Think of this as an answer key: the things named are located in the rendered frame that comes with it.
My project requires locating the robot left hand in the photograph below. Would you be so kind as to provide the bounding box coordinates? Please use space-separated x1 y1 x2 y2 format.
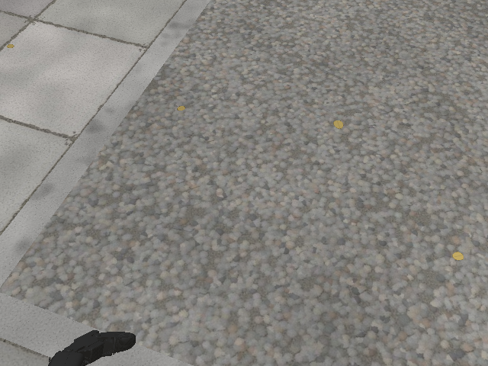
48 330 136 366

